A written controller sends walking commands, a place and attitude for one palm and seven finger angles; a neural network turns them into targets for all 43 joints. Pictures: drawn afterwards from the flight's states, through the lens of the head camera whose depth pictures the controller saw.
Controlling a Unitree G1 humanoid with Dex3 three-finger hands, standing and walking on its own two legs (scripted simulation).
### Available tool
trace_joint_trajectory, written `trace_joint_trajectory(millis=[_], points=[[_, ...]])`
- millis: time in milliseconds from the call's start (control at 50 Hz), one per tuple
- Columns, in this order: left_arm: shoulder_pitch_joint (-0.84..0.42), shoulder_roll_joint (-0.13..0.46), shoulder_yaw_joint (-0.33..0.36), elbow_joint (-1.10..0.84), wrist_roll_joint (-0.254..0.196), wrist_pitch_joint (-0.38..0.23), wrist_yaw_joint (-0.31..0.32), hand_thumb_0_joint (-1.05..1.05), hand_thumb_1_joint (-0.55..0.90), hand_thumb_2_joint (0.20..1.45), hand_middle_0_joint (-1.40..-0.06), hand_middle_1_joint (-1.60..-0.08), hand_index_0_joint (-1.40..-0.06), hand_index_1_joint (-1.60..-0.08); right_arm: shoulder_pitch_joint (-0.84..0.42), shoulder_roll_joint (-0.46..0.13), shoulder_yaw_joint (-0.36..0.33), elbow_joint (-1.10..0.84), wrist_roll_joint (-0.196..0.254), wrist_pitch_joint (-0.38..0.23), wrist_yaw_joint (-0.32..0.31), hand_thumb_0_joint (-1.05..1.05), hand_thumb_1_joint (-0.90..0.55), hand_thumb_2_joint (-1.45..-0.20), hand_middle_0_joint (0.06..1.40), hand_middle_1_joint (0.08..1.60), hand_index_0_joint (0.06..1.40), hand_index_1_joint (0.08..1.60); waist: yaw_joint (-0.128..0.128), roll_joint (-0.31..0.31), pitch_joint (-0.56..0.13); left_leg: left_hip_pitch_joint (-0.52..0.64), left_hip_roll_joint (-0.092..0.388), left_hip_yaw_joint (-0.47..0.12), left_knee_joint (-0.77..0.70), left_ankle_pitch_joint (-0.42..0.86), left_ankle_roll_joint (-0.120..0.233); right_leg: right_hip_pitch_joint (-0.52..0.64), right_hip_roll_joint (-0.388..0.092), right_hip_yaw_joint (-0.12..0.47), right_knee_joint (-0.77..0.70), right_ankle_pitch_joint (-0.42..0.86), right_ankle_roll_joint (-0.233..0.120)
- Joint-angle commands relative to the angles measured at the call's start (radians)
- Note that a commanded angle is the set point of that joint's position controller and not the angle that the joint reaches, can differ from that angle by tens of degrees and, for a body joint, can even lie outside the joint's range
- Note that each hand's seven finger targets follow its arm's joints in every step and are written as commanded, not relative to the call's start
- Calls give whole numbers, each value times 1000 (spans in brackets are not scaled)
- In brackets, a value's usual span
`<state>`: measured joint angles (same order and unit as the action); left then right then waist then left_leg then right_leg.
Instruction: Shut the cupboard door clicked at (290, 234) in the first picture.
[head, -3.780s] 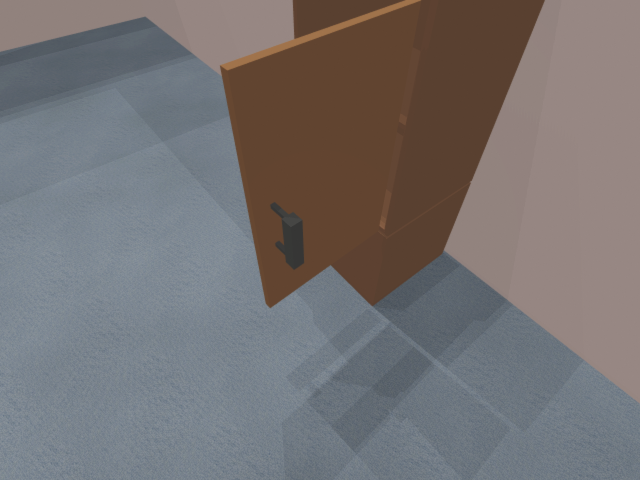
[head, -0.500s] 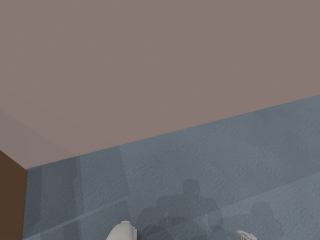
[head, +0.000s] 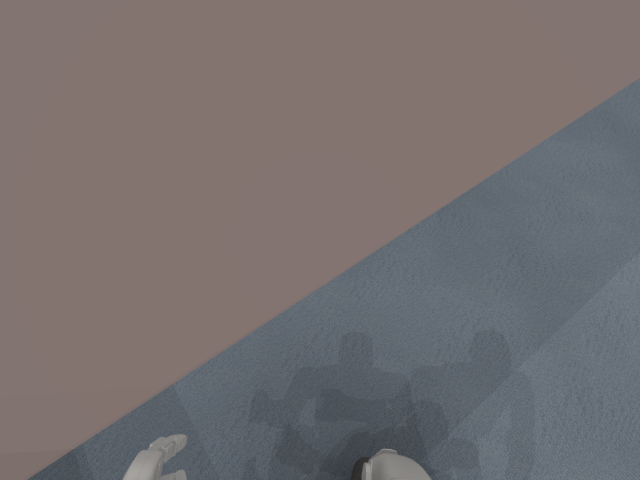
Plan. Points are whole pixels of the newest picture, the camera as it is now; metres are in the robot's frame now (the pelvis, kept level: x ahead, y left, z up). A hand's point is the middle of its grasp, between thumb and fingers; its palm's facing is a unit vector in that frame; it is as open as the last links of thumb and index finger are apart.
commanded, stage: walk to a spot facing it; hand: left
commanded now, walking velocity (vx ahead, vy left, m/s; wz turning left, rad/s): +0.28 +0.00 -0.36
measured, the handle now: out of the picture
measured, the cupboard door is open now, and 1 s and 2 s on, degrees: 93 93 93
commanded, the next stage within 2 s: turn to face it in 0.06 s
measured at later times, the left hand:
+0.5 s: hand (221, 429) +0.21 +0.16 -0.19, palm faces +0.11 -0.98 -0.14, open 7.3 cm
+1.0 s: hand (219, 368) +0.29 +0.17 -0.14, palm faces +0.32 -0.90 -0.28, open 7.4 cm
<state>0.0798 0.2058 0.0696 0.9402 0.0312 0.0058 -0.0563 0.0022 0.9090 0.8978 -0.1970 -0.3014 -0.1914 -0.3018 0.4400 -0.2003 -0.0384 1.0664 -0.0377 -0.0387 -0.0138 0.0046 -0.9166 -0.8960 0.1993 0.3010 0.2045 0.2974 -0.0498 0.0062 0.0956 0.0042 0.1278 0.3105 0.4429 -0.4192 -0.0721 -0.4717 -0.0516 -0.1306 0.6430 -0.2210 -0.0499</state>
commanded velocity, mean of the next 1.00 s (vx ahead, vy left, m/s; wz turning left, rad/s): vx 0.03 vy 0.00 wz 0.49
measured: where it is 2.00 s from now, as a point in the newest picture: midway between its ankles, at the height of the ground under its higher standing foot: (353, 427)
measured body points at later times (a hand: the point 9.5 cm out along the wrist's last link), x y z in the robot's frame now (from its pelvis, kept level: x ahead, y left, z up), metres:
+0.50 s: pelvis +0.21 +0.00 -0.01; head +0.23 +0.02 +0.44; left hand +0.21 +0.21 -0.17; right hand +0.30 -0.23 -0.15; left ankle +0.28 +0.08 -0.73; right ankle +0.10 -0.10 -0.71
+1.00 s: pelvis +0.26 -0.06 +0.01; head +0.31 -0.06 +0.45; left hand +0.27 +0.22 -0.12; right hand +0.41 -0.30 -0.14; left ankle +0.23 +0.06 -0.66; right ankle +0.28 -0.18 -0.73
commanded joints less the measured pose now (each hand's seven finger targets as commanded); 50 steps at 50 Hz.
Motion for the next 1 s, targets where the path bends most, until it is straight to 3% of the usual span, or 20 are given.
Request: trace_joint_trajectory(millis=[0, 20, 40, 80, 140, 340, 400, 420, 440, 460, 480, 520, 600, 740, 820, 840, 860, 880, 940, 980], points=[[490, 288, 73, 66, -3, -57, 39, 0, 900, 900, -200, -300, -200, -300, -75, -77, -14, -132, 42, -32, 11, 0, -900, -900, 200, 300, 200, 300, 242, -355, -347, -638, -85, -59, 800, -161, 17, 841, -360, 654, -265, 142, -214], [433, 308, 72, 58, -21, -53, 53, 0, 900, 900, -200, -300, -200, -300, -138, -113, -24, -143, 40, -27, 7, 0, -900, -900, 200, 300, 200, 300, 219, -262, -318, -713, -45, -241, 925, -172, 35, 765, -393, 679, -335, 125, -248], [334, 254, 55, 25, -22, -49, 58, 0, 900, 900, -200, -300, -200, -300, -193, -102, -30, -150, 36, -28, 4, 0, -900, -900, 200, 300, 200, 300, 181, -174, -212, -745, -11, -286, 953, -56, 31, 637, -350, 612, -347, 143, -229], [210, 157, 22, -3, -22, -62, 63, 0, 900, 900, -200, -300, -200, -300, -170, -77, -23, -111, 19, -13, 2, 0, -900, -900, 200, 300, 200, 300, 89, -89, -124, -635, 45, -308, 822, 58, 22, 394, -267, 390, -359, 281, -172], [173, 114, 9, 3, -15, -81, 60, 0, 900, 900, -200, -300, -200, -300, -79, -31, -15, -65, 13, 17, 6, 0, -900, -900, 200, 300, 200, 300, 24, -106, -115, -543, 23, -275, 673, 109, 6, 286, -185, 239, -364, 462, -142], [201, 93, -15, 77, -17, -78, 79, 0, 900, 900, -200, -300, -200, -300, -247, -17, 0, -85, 28, 20, 17, 0, -900, -900, 200, 300, 200, 300, 40, -128, -54, -494, -47, -227, 282, 210, 35, 423, -219, 83, -304, 679, -91], [216, 111, -5, 77, -17, -61, 88, 0, 900, 900, -200, -300, -200, -300, -211, -50, -7, -82, 17, 26, 20, 0, -900, -900, 200, 300, 200, 300, 15, -77, -69, -370, -84, -214, 152, 271, 58, 427, -216, 42, -129, 702, -43], [225, 119, -1, 71, -20, -55, 90, 0, 900, 900, -200, -300, -200, -300, -135, -84, -16, -72, 10, 26, 19, 0, -900, -900, 200, 300, 200, 300, -16, -24, -120, -243, -74, -247, 93, 483, 87, 384, -188, 4, 23, 612, -3], [267, 99, 4, 47, -31, -45, 91, 0, 900, 900, -200, -300, -200, -300, -70, -164, -32, -78, -2, 24, 12, 0, -900, -900, 200, 300, 200, 300, -26, 157, -201, -68, 109, -491, 84, 854, 194, 197, -87, -38, 218, 265, 68], [266, 65, -4, 14, -37, -40, 95, 0, 900, 900, -200, -300, -200, -300, -25, -221, -46, -77, 4, 33, 4, 0, -900, -900, 200, 300, 200, 300, -31, 275, -242, -21, 301, -738, 7, 1074, 334, 68, 27, 3, 457, -463, 89], [203, 83, -3, -13, -25, -23, 95, 0, 900, 900, -200, -300, -200, -300, -38, -241, -48, -83, 13, 42, -7, 0, -900, -900, 200, 300, 200, 300, -31, 154, -255, -77, 318, -802, -67, 822, 357, 11, 28, 125, 580, -458, 84], [131, 77, 6, -34, -14, -14, 85, 0, 900, 900, -200, -300, -200, -300, -155, -197, -47, -131, 12, 42, -13, 0, -900, -900, 200, 300, 200, 300, 7, 125, -166, -234, 241, -736, -133, 432, 307, -69, -18, 172, 618, -325, 96], [174, 52, 12, -33, -10, 8, 70, 0, 900, 900, -200, -300, -200, -300, -242, -178, -42, -171, 12, 33, -10, 0, -900, -900, 200, 300, 200, 300, 53, 91, -171, -287, 114, -566, -143, 345, 238, -3, -7, 136, 436, -208, 106], [111, 65, 12, -98, -10, 17, 73, 0, 900, 900, -200, -300, -200, -300, -236, -216, -76, -200, 6, 58, 6, 0, -900, -900, 200, 300, 200, 300, 31, 147, -165, -327, 78, -640, -134, 215, 231, 85, 41, 106, 179, -215, 108], [198, 103, 19, -95, -17, 1, 78, 0, 900, 900, -200, -300, -200, -300, -279, -215, -88, -229, 17, 68, 11, 0, -900, -900, 200, 300, 200, 300, 76, 131, -197, -400, 11, -652, -36, 262, 183, 322, 60, 98, -164, -68, 95], [230, 154, 30, -95, -10, -8, 84, 0, 900, 900, -200, -300, -200, -300, -285, -179, -83, -240, 24, 68, 17, 0, -900, -900, 200, 300, 200, 300, 95, 23, -204, -514, -49, -596, 54, 171, 130, 450, -43, 192, -296, -83, 62], [240, 247, 47, -103, 5, -15, 90, 0, 900, 900, -200, -300, -200, -300, -287, -119, -75, -263, 30, 66, 23, 0, -900, -900, 200, 300, 200, 300, 104, -242, -184, -677, -190, -393, 288, -36, 44, 500, -311, 466, -401, -89, -39], [184, 272, 34, -123, 3, -11, 89, 0, 900, 900, -200, -300, -200, -300, -311, -136, -74, -277, 18, 63, 29, 0, -900, -900, 200, 300, 200, 300, 96, -251, -143, -666, -181, -340, 535, -176, 33, 368, -448, 495, -396, 66, -118], [83, 176, 14, -137, -5, -19, 93, 0, 900, 900, -200, -300, -200, -300, -294, -129, -69, -238, 20, 86, 38, 0, -900, -900, 200, 300, 200, 300, 35, -233, -90, -651, -99, -331, 756, -42, 10, 325, -296, 240, -286, 378, -101], [115, 177, 12, -130, -3, -23, 90, 0, 900, 900, -200, -300, -200, -300, -319, -113, -56, -241, 25, 87, 44, 0, -900, -900, 200, 300, 200, 300, 49, -231, -94, -617, -95, -282, 639, -33, -3, 381, -267, 135, -246, 543, -69]])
